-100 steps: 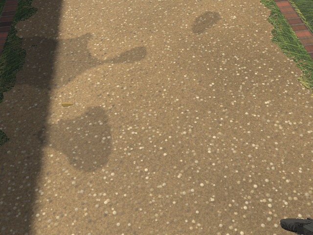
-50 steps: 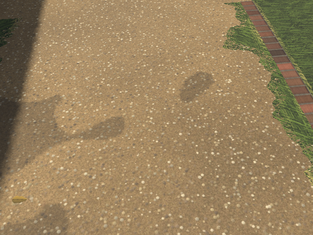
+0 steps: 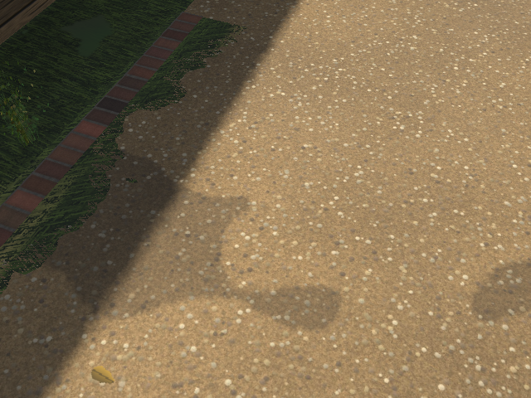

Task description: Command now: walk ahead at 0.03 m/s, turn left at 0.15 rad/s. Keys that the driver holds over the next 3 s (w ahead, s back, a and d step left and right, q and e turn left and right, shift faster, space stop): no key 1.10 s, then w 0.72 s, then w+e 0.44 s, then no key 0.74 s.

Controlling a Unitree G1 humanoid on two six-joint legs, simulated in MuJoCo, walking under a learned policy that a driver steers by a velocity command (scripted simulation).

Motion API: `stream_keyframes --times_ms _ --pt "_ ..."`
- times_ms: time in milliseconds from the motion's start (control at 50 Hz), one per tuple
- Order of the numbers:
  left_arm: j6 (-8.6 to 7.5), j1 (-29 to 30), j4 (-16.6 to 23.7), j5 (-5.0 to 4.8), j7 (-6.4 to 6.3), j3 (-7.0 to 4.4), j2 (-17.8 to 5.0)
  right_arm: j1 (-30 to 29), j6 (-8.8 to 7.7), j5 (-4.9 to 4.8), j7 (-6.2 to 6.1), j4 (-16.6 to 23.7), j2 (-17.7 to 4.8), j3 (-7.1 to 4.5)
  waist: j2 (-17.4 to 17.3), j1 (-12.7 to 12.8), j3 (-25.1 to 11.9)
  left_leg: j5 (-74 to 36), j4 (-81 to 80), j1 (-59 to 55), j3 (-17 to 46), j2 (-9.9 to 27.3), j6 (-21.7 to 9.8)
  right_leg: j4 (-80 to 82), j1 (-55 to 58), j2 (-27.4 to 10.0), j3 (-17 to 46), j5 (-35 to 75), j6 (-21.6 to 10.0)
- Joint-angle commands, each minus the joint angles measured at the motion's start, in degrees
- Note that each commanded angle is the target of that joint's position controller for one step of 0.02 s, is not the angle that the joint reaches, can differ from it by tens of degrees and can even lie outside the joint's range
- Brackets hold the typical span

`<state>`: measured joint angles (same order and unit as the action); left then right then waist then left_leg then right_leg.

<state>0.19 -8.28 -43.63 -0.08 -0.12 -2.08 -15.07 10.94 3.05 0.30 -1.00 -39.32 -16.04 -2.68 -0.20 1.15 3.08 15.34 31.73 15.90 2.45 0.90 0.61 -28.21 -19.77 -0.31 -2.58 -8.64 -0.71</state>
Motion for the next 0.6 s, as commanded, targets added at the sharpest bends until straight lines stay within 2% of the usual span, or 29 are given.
stream_keyframes --times_ms 20,40,60,80,100,140,180,280,440,600 --pt "-1.46 -1.9 2.9 1.23 0.64 -0.31 -3.0 1.6 -0.41 1.27 -0.29 2.9 -11.3 -2.53 -9.0 2.2 -7.3 -5.0 -11.1 -6.9 12.4 10.7 -8.1 0.7 -1.9 -1.9 1.6 -11.5 0.5" --pt "-1.54 1.3 2.7 1.88 0.45 -0.35 -3.9 -1.3 -0.97 1.54 0.11 3.5 -6.5 -1.24 -9.6 0.6 -5.7 3.0 -14.0 1.0 13.0 10.9 -9.6 0.6 4.1 -1.4 2.1 -9.0 2.2" --pt "-1.53 2.5 2.5 1.88 0.45 -0.48 -4.4 -2.8 -1.64 1.95 0.37 3.4 -4.2 -0.45 -8.6 0.8 -4.2 8.0 -14.2 2.7 10.9 8.3 -7.5 1.8 6.4 -1.6 2.7 -4.8 2.5" --pt "-1.45 2.4 1.7 1.91 0.31 -0.5 -4.4 -2.3 -2.24 2.02 0.5 2.8 -4.4 -0.52 -8.4 0.5 -3.7 8.8 -13.6 2.9 9.1 6.3 -5.6 2.2 7.8 -1.7 2.6 -2.3 2.7" --pt "-1.3 1.6 1.0 1.89 0.11 -0.72 -5.3 -1.9 -2.77 1.78 0.58 2.4 -4.8 -0.58 -8.4 0.3 -3.1 8.0 -13.4 3.0 8.4 5.7 -4.5 2.5 8.3 -2.1 3.0 -0.8 2.6" --pt "-1.3 0.6 -0.2 1.3 0.11 -0.96 -6.3 0.1 -3.3 1.31 0.45 1.5 -4.6 -0.3 -5.7 0.2 -1.8 4.6 -12.4 2.7 7.2 4.6 -3.5 3.3 8.3 -2.8 3.6 -0.4 1.8" --pt "-1.5 0.3 -1.6 1.2 0.08 -0.85 -5.8 1.2 -3.4 0.96 0.24 0.9 -4.7 -0.32 -3.3 -0.1 -1.9 1.3 -10.9 1.0 6.4 4.1 -3.5 3.6 7.9 -2.9 3.6 0.6 1.7" --pt "-1.63 -0.3 -4.6 0.83 -0.31 -0.86 -5.6 1.7 -3.31 0.67 -0.06 -0.1 -4.1 -0.28 -0.7 -0.3 -3.3 -6.7 -9.2 -1.7 5.0 3.1 -3.7 3.5 9.1 -3.3 3.8 4.2 2.1" --pt "-0.94 -0.1 -9.2 0.4 -1.22 -1.02 -6.2 2.4 -3.33 0.35 0.03 -3.1 -3.6 -0.58 -0.2 -0.2 -4.6 -14.9 -8.5 -3.9 3.4 2.0 -3.4 2.7 11.3 -3.6 3.8 7.9 1.8" --pt "-0.19 0.5 -13.0 0.24 -1.92 -1.16 -6.2 3.4 -3.47 0.2 -0.28 -7.2 -3.7 -0.65 -0.6 0.0 -3.7 -15.4 -9.4 -4.0 2.5 1.5 -3.0 3.0 12.2 -3.4 3.6 7.8 1.6"
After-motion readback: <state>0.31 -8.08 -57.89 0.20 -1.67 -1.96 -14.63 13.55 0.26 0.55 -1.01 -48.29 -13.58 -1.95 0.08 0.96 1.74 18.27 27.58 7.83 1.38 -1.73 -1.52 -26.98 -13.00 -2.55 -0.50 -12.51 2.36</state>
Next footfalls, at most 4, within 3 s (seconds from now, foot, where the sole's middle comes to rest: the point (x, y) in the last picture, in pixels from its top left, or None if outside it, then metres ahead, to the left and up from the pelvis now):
1.88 left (243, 371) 0.53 0.09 -0.77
2.40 right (349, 282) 0.79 -0.20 -0.77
2.80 left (267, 261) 0.85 0.03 -0.77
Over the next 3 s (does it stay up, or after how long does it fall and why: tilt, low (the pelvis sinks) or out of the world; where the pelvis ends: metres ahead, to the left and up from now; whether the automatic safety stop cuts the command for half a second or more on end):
stays up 0.77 -0.08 0.01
